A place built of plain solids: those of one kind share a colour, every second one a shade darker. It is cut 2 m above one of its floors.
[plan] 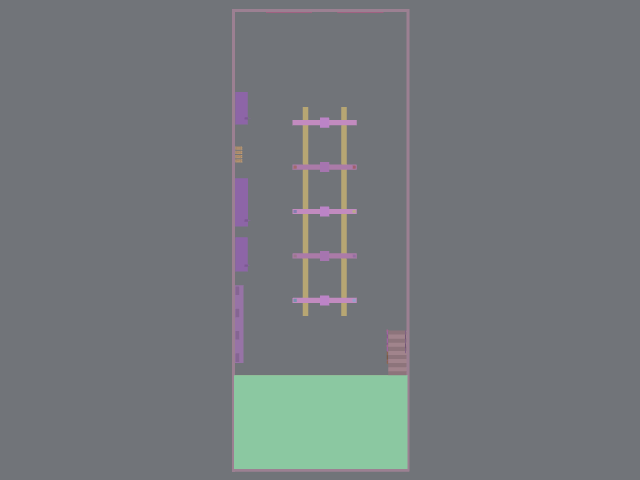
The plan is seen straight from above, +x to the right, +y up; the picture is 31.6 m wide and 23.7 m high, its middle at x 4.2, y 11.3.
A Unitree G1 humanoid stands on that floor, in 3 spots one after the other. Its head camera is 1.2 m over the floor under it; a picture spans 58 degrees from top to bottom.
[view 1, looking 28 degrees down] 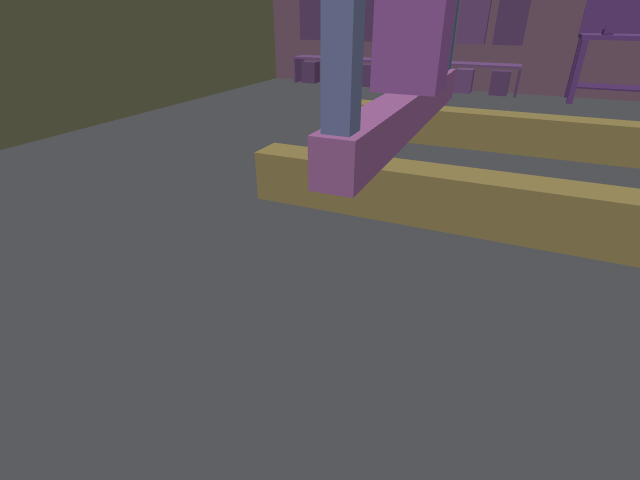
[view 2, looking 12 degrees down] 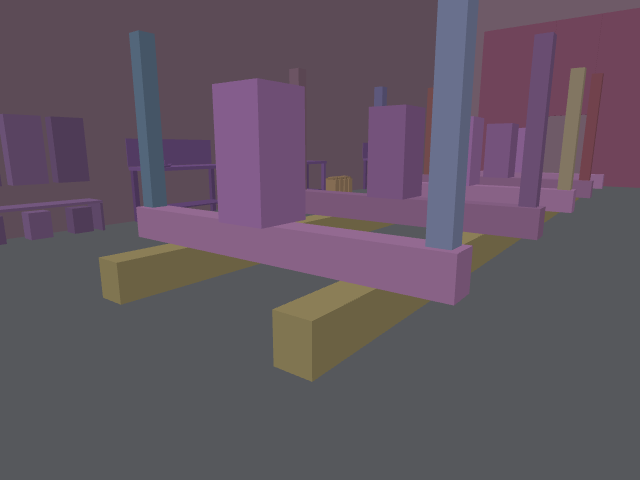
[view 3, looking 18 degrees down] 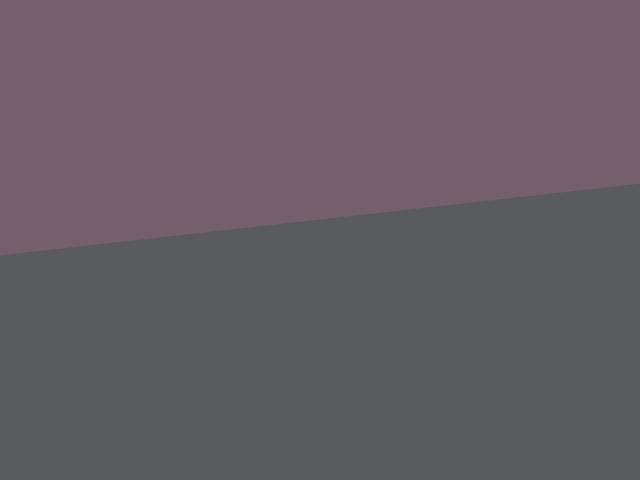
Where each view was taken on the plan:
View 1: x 7.98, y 9.13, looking -156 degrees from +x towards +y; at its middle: ground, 2.56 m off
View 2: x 6.79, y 5.92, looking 127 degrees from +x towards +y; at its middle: cross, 2.90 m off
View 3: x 4.43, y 21.46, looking -23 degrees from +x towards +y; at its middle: ground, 3.88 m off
